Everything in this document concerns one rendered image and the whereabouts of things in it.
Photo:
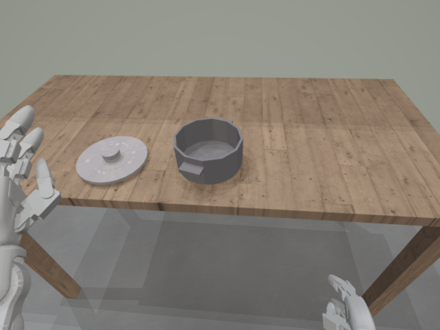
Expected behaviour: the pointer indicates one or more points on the table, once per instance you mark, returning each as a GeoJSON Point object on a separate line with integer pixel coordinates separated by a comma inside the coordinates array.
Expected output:
{"type": "Point", "coordinates": [333, 149]}

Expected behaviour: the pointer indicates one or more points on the left robot hand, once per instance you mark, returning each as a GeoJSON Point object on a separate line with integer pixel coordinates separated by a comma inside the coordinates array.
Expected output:
{"type": "Point", "coordinates": [15, 165]}

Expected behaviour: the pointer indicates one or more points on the lid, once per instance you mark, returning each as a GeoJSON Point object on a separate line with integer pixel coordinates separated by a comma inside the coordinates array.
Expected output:
{"type": "Point", "coordinates": [92, 168]}

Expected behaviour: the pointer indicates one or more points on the right robot hand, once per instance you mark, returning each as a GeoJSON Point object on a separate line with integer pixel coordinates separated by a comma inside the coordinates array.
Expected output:
{"type": "Point", "coordinates": [352, 315]}

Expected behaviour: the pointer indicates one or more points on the left robot forearm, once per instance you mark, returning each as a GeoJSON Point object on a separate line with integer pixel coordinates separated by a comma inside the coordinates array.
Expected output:
{"type": "Point", "coordinates": [15, 283]}

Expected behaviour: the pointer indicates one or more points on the knob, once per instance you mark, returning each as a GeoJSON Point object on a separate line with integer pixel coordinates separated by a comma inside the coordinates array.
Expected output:
{"type": "Point", "coordinates": [110, 152]}

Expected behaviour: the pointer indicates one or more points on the pot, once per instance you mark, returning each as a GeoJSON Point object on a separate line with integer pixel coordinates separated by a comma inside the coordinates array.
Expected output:
{"type": "Point", "coordinates": [208, 150]}

